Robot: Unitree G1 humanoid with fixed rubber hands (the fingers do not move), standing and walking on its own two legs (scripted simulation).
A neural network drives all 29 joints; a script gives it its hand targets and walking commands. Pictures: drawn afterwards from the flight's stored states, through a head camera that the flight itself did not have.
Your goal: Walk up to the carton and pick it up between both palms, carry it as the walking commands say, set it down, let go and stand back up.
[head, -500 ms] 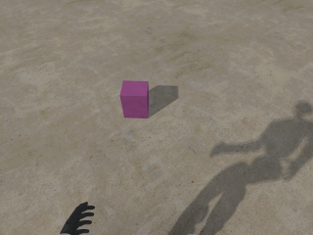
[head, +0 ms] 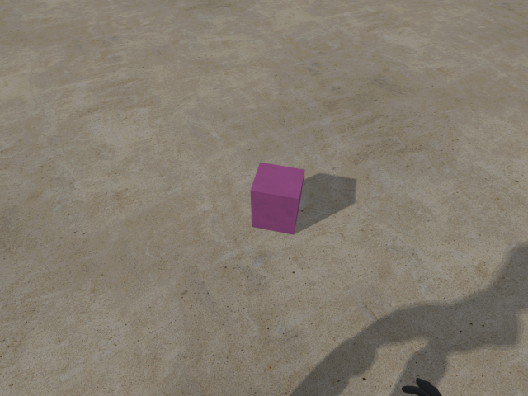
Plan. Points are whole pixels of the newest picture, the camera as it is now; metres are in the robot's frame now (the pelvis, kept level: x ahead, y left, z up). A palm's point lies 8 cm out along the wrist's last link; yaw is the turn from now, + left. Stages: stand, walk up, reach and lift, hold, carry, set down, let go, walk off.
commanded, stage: walk up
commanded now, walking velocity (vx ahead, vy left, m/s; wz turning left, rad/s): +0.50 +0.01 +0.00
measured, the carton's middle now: (277, 199) +0.98 +0.05 -0.63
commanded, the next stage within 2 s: none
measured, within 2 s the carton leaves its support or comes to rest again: neither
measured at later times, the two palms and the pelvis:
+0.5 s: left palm (131, 349) +0.20 +0.25 -0.08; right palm (437, 333) +0.29 -0.26 -0.11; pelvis +0.19 -0.02 +0.02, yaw +1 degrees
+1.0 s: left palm (177, 227) +0.44 +0.24 -0.08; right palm (424, 274) +0.40 -0.26 -0.12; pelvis +0.33 -0.02 +0.01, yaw +1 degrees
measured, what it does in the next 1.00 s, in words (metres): walks ahead: right foot, then left foot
